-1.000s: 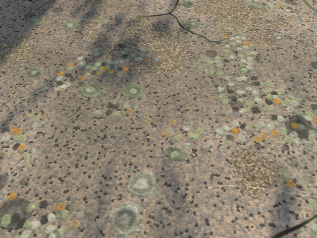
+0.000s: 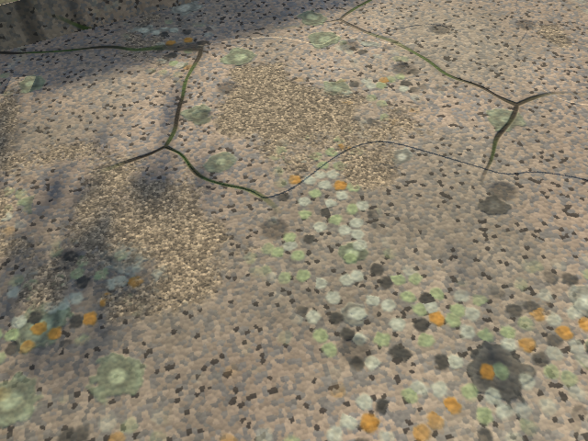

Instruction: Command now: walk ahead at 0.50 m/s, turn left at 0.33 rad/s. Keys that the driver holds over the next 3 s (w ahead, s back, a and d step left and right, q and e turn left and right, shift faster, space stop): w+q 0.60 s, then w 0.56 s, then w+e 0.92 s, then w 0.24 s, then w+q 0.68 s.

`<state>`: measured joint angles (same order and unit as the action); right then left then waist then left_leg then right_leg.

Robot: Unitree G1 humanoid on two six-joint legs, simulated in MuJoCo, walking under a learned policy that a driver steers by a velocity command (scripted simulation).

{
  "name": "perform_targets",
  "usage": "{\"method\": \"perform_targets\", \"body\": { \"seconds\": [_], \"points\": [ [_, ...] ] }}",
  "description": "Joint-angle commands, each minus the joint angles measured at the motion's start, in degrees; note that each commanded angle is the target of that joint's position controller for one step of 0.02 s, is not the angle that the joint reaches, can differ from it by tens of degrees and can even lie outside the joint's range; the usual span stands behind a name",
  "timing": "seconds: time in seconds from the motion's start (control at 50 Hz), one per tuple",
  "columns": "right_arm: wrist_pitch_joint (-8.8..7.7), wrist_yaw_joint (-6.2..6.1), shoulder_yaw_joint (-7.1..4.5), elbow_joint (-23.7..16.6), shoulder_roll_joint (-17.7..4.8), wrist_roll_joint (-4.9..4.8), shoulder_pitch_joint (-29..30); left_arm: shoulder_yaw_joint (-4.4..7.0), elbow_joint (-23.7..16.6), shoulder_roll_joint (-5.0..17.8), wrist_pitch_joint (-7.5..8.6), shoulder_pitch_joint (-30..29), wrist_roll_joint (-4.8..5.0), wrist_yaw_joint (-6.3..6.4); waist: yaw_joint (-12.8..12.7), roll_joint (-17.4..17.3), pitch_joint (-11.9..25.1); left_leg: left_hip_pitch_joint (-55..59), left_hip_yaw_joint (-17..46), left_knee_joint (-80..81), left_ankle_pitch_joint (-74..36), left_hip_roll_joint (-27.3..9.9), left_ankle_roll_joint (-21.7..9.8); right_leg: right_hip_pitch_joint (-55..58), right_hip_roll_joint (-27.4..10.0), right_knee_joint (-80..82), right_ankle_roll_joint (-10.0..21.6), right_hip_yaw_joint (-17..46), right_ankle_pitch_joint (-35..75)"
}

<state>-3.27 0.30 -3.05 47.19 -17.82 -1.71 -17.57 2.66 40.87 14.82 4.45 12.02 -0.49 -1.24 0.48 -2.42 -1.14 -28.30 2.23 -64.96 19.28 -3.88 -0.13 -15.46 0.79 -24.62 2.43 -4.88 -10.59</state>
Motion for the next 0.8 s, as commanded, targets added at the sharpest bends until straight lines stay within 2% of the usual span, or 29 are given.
{"method": "perform_targets", "body": {
  "seconds": [0.02, 0.08, 0.16, 0.22, 0.26, 0.28, 0.32, 0.34, 0.36, 0.38, 0.4, 0.42, 0.44, 0.46, 0.48, 0.5, 0.56, 0.6, 0.66, 0.7, 0.74, 0.8],
  "points": [
    [0.94, -0.35, -1.14, -3.49, -2.64, 0.11, -1.26, 2.05, -1.36, 6.09, 2.05, -0.38, -0.33, 0.08, 0.41, 7.76, 0.66, -8.53, 3.86, 0.29, -5.77, -3.84, 0.81, 6.01, -16.04, 16.76, 9.55, 12.16, 7.63],
    [1.21, -0.19, -1.18, -4.80, -2.02, 0.45, 2.20, 2.65, 0.58, 7.24, 2.40, 0.65, -0.64, 0.71, 0.09, 5.75, -0.64, -11.71, 4.88, 7.22, -13.97, -3.56, 1.26, 7.70, -15.51, 17.60, 9.06, 5.84, 13.42],
    [0.70, 1.36, -0.41, -7.12, -0.52, 0.61, 9.72, 3.14, 2.22, 9.07, 1.91, 2.24, -0.13, 1.50, -2.59, 4.61, -2.73, -9.51, 0.51, 20.54, -23.72, -2.58, 0.25, 9.21, -14.43, 18.41, 7.24, -1.31, 14.64],
    [0.73, 2.36, -0.08, -9.87, -0.26, 0.53, 15.14, 3.69, 4.08, 10.44, 0.89, 5.45, 0.62, 1.76, -4.61, 3.85, -4.56, -11.46, -1.43, 26.08, -22.44, -2.18, -1.22, 15.10, -16.28, 17.14, 6.70, -3.25, 15.79],
    [0.80, 3.00, -0.21, -11.59, -0.78, 0.51, 17.15, 4.03, 5.00, 11.21, -0.06, 6.54, 1.22, 1.84, -4.78, 4.25, -4.86, -12.33, -3.05, 28.16, -18.31, -1.41, -2.58, 19.58, -17.43, 14.52, 5.94, -4.32, 20.20],
    [0.85, 3.27, -0.45, -12.25, -1.26, 0.53, 17.18, 4.19, 5.16, 11.78, -0.53, 6.38, 1.42, 1.94, -4.15, 4.81, -4.29, -10.95, -4.38, 28.87, -15.59, -0.35, -3.49, 21.05, -17.67, 12.13, 5.35, -5.14, 26.61],
    [1.19, 3.44, -1.59, -12.53, -3.30, 0.57, 13.68, 4.64, 4.96, 13.52, -1.43, 5.57, 1.72, 2.43, -1.24, 7.19, -0.31, -3.48, -8.03, 28.53, -9.34, 3.64, -5.77, 22.72, -17.44, 3.34, 3.98, -6.71, 46.57],
    [1.35, 3.24, -2.80, -11.32, -5.29, 0.44, 7.48, 4.73, 4.80, 14.06, -1.94, 4.83, 1.82, 2.67, 2.49, 7.45, 3.28, 4.82, -9.16, 29.56, -8.28, 6.05, -7.34, 21.22, -16.52, -5.64, 3.02, -7.62, 52.31],
    [1.58, 2.43, -4.77, -8.89, -8.65, 0.31, -1.97, 4.29, 4.46, 13.31, -2.03, 4.34, 1.89, 2.93, 7.51, 5.83, 8.12, 19.57, -8.11, 33.36, -11.62, 7.96, -9.63, 14.44, -14.04, -18.66, 0.97, -8.93, 48.41],
    [2.21, 1.06, -6.54, -7.57, -14.52, 0.21, -8.15, 2.83, 2.69, 8.92, -1.36, 6.53, 0.15, 2.91, 7.83, -4.22, 13.27, 38.32, 10.93, 34.47, -11.53, -3.24, -14.83, -4.61, -9.42, -38.48, -2.12, -9.09, 19.16],
    [1.45, 1.24, -6.24, -9.64, -16.95, 0.13, -4.82, 0.92, 0.15, 4.20, 0.72, 8.38, -0.13, 2.10, 2.79, -12.31, 20.49, 50.63, 43.29, 44.19, -2.83, -14.98, -25.32, -23.40, 2.52, -55.18, -4.58, 2.18, -22.99],
    [0.78, 1.64, -4.71, -10.05, -11.73, 0.48, -5.34, 2.06, -0.76, 9.49, 2.63, 2.14, 1.84, 1.13, 6.72, -4.63, 19.96, 50.13, 41.49, 47.98, -0.75, -14.67, -22.65, -29.47, -0.86, -56.76, -3.24, 10.91, -20.94],
    [0.18, 1.63, -4.04, -9.71, -9.37, 0.70, -3.80, 1.99, -2.08, 9.73, 3.59, -1.25, 3.11, 0.77, 5.93, -2.77, 12.45, 43.22, 32.91, 48.06, -3.66, -12.66, -20.32, -31.16, -3.13, -53.62, -1.91, 10.09, -16.40],
    [-0.11, 1.61, -3.63, -9.90, -8.09, 0.63, -0.20, 1.85, -1.73, 8.82, 3.95, -1.48, 2.08, 1.17, 2.89, 2.13, 7.39, 34.36, 26.50, 48.24, -9.27, -9.87, -18.17, -28.76, -5.59, -47.70, -1.73, 9.81, -12.36],
    [-0.25, 1.36, -2.98, -10.65, -5.88, 0.90, 2.95, 2.37, -1.13, 9.60, 3.60, -1.20, 0.63, 1.54, 0.96, 1.64, 5.28, 28.09, 21.97, 48.99, -15.04, -7.93, -17.02, -25.01, -7.19, -43.00, -2.12, 9.78, -9.98],
    [-0.25, 1.08, -2.68, -11.66, -5.41, 1.52, 4.62, 2.60, -0.92, 9.70, 2.88, -0.04, 0.23, 1.43, -0.66, 0.27, 4.39, 23.63, 20.33, 50.27, -18.52, -6.81, -16.99, -21.67, -7.79, -41.37, -2.64, 9.98, -8.29],
    [-0.58, 0.23, -3.11, -11.52, -6.87, 1.28, 4.34, 2.24, -1.29, 7.69, 1.27, -0.13, -0.46, 1.51, -1.66, 0.49, 3.20, 16.93, 15.98, 52.21, -25.46, -5.08, -17.55, -19.29, -7.11, -34.33, -5.37, 8.38, -4.60],
    [-0.45, -0.53, -3.46, -10.87, -8.01, 1.01, 2.92, 1.64, -2.66, 6.36, 1.01, -4.61, -0.53, 1.58, -0.36, 0.10, 1.64, 14.69, 13.22, 52.36, -25.05, -3.16, -16.14, -19.49, -6.00, -25.87, -6.69, 7.78, 2.39],
    [-0.12, -1.03, -3.17, -9.64, -7.38, 0.82, 0.78, 0.65, -3.35, 4.57, 1.48, -10.11, -0.06, 0.74, 2.54, -1.90, 1.26, 13.28, 9.64, 51.81, -19.34, -0.82, -13.06, -14.64, -3.80, -12.44, -6.78, 6.69, 15.09],
    [-0.13, -0.96, -3.06, -8.16, -7.43, 0.72, -1.89, 0.61, -4.03, 5.01, 1.95, -12.87, 0.58, 0.09, 4.10, -2.31, 0.80, 14.62, 11.17, 51.56, -16.00, -2.35, -12.61, -12.91, -3.08, -8.87, -6.20, 6.85, 18.71],
    [-0.04, -0.89, -3.01, -7.12, -7.33, 0.56, -3.45, 0.93, -4.74, 6.33, 2.34, -14.42, 0.80, -0.39, 4.57, -2.53, 0.03, 18.95, 13.43, 49.12, -15.15, -4.42, -12.30, -14.35, -3.09, -6.05, -4.74, 7.70, 16.52],
    [0.42, -1.01, -3.22, -6.26, -7.70, 0.83, -3.70, 1.62, -4.81, 8.07, 2.83, -12.55, 0.75, -0.73, 2.89, -4.15, -0.42, 24.30, 16.60, 45.34, -19.55, -7.31, -11.11, -13.29, -2.76, -3.93, -1.92, 7.50, 9.25]
  ]
}}
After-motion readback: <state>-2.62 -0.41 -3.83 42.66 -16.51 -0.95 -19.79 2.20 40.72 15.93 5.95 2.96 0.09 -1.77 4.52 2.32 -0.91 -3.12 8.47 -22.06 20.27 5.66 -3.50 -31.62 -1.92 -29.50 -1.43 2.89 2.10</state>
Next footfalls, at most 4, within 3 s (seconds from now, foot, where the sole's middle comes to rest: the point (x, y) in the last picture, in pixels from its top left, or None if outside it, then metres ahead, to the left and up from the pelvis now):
0.36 left None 0.34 0.17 -0.78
0.84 right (288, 361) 0.68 0.07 -0.78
1.36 left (157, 310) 0.83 0.41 -0.78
1.88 right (238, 212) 1.16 0.22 -0.78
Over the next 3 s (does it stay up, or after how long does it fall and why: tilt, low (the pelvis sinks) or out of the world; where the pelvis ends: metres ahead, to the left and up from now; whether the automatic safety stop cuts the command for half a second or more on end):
stays up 1.62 0.29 0.00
